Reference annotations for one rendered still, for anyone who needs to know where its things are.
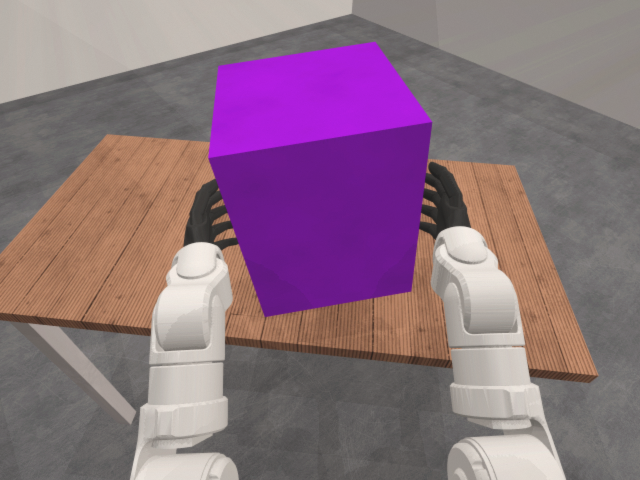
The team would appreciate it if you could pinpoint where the table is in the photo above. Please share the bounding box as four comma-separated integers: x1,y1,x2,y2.
0,134,599,425

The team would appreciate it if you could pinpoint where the robot right forearm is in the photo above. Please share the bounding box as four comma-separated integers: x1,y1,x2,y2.
431,226,566,480

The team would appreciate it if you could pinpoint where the robot right hand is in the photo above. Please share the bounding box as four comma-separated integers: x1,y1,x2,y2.
419,162,471,240

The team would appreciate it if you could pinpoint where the left robot upper arm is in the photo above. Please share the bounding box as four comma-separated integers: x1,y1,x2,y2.
135,453,239,480

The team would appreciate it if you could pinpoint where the carton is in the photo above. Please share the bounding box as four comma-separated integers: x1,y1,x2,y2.
208,42,432,317

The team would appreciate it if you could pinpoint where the robot left forearm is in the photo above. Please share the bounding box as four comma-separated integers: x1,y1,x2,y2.
130,242,233,480

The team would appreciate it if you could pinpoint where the right robot upper arm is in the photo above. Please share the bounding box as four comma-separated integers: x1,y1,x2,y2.
447,434,565,480

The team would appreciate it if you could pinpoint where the robot left hand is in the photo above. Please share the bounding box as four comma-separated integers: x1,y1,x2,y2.
183,179,239,250

